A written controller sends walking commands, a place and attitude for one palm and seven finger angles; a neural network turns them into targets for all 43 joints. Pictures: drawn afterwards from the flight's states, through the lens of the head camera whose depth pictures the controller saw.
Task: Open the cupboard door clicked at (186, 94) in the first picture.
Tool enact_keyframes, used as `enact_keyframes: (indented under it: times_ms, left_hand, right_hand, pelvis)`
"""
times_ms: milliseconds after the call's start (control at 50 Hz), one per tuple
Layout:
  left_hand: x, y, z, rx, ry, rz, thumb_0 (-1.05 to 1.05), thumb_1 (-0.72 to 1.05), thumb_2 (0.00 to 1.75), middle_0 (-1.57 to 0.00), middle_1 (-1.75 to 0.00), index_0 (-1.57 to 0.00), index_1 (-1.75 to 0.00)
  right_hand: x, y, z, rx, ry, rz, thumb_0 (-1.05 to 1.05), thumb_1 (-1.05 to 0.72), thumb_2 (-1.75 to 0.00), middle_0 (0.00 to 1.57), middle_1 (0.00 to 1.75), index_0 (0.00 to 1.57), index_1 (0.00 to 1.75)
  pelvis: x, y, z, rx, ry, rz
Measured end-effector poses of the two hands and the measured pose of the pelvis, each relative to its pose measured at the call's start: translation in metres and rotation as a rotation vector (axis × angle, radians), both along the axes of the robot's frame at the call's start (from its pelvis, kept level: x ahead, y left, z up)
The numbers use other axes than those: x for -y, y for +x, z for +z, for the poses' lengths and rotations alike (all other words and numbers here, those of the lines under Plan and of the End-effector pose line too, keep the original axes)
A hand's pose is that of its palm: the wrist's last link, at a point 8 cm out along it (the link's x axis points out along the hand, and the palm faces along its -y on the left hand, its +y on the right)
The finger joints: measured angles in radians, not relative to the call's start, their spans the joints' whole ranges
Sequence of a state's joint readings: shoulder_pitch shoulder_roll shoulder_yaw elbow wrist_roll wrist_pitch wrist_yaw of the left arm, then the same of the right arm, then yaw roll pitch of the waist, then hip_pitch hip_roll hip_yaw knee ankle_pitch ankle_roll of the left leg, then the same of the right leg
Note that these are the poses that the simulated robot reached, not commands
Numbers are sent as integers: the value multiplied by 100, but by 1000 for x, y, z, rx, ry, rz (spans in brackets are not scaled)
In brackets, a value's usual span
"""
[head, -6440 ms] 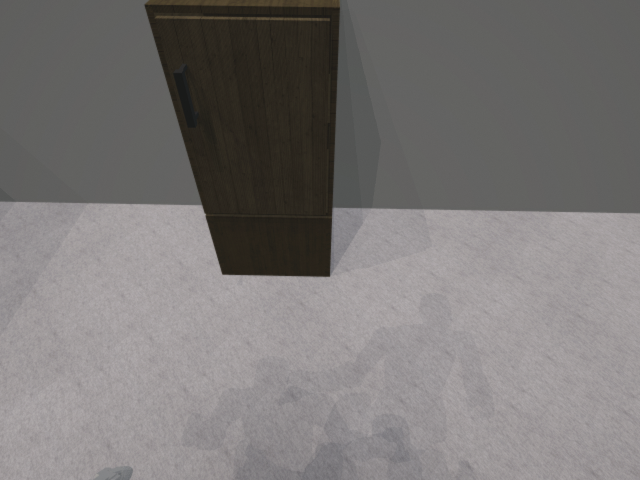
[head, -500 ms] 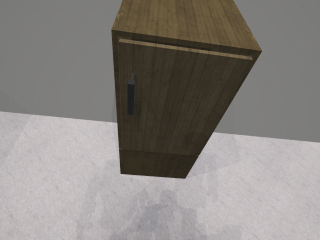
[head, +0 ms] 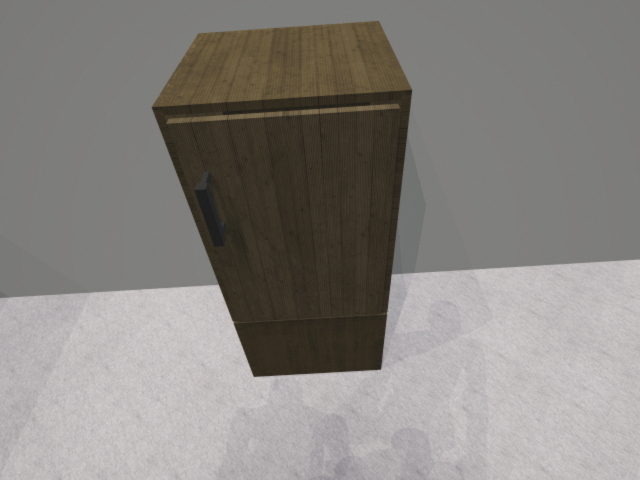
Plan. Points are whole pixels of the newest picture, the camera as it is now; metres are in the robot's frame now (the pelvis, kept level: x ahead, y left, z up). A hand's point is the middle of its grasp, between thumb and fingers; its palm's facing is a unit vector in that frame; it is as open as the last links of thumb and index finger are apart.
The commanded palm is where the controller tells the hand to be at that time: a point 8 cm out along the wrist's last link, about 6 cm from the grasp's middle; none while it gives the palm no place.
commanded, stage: come to a stop and stand still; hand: left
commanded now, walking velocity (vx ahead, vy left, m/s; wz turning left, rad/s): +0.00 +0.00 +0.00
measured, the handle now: (213, 209) +0.60 +0.23 +0.01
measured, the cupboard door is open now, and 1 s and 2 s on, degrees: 0 0 0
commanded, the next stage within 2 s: look again from close up in 0.48 s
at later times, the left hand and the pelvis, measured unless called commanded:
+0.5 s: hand out of the picture -0.05 +0.08 -0.18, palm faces +0.12 -0.98 -0.12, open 7.4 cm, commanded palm none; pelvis +0.00 -0.05 +0.00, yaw +2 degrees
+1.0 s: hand out of the picture +0.00 +0.17 -0.17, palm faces +0.00 -0.97 -0.23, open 7.4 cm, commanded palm none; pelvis -0.02 -0.01 -0.01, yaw +0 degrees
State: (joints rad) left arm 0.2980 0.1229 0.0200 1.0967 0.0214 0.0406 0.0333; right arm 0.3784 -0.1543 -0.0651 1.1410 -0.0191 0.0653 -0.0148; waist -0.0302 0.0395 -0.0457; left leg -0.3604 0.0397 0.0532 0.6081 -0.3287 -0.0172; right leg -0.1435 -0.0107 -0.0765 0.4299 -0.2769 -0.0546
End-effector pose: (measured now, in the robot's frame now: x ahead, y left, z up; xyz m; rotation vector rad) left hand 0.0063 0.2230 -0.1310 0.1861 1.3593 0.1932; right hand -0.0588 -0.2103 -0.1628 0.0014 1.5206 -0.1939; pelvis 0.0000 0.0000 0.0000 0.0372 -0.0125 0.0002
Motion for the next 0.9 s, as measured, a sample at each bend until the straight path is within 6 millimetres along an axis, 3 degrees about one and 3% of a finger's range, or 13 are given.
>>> enact_keyframes:
  times_ms: [180,280,380,480,640,680,780,900]
  left_hand:
    - [48,-30,0,-57,-24,50,2,94,90,-20,-30,-20,-30]
    - [71,-51,-8,-106,-66,99,1,93,90,-20,-30,-20,-30]
    - [86,-65,-19,-147,-110,133,0,91,90,-20,-30,-20,-30]
    - [93,-64,-22,-145,-135,126,0,91,90,-20,-30,-20,-30]
    - [71,-52,-16,-89,-89,85,0,91,90,-20,-30,-20,-30]
    - [56,-48,-14,-84,-63,58,0,91,90,-20,-30,-20,-30]
    - [16,-33,-20,-32,4,0,0,91,90,-20,-30,-20,-30]
    - [0,-17,-8,35,27,-27,0,91,90,-20,-30,-19,-30]
  right_hand:
    - [22,14,-3,-3,28,48,0,-91,-90,20,29,20,30]
    - [35,36,-3,8,-2,96,0,-91,-90,20,29,20,30]
    - [49,61,0,63,-61,137,1,-93,-90,20,29,20,30]
    - [57,74,9,106,-99,150,1,-93,-90,20,29,20,30]
    - [53,61,16,134,-103,121,1,-93,-90,20,29,20,30]
    - [51,49,18,171,-120,87,0,-93,-90,20,29,20,30]
    - [38,6,-1,126,-92,62,0,-92,-90,20,29,20,30]
    - [8,-12,-7,72,0,77,0,-92,-90,20,29,20,30]
  pelvis:
    - [33,-2,0,-24,-16,23]
    - [43,-1,-3,-34,-25,27]
    - [47,1,-7,-23,-36,42]
    - [49,0,-4,-6,-35,31]
    - [41,-10,0,-5,-55,22]
    - [34,-17,0,-6,-71,11]
    - [25,-27,-16,2,-29,-17]
    - [17,-26,-13,-1,-28,-5]
